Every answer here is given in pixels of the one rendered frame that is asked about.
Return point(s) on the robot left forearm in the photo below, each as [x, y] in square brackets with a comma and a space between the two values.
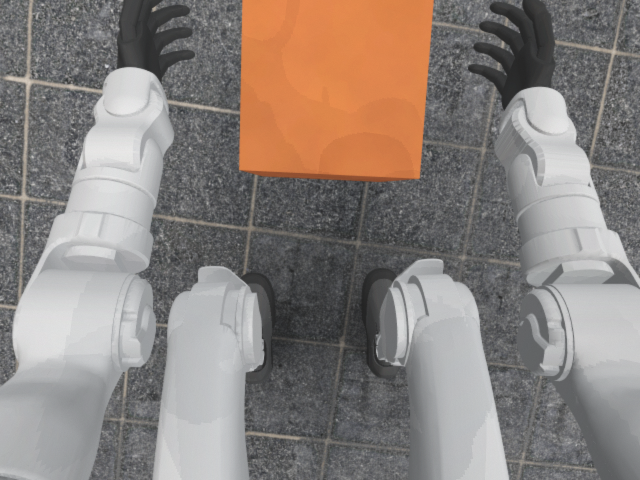
[106, 224]

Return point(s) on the robot right upper arm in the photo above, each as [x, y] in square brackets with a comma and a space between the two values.
[585, 338]

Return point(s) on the robot left upper arm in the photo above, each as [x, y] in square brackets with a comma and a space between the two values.
[78, 331]

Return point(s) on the robot left hand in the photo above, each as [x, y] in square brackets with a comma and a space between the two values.
[139, 46]

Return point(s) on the right robot foot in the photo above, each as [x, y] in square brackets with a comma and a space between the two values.
[374, 290]

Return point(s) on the robot right thigh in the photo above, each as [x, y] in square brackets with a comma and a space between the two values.
[454, 427]

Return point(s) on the robot right hand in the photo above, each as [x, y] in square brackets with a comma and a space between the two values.
[532, 64]

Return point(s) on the carton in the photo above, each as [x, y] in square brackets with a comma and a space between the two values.
[334, 89]

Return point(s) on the robot right forearm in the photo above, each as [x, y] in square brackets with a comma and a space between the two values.
[564, 236]

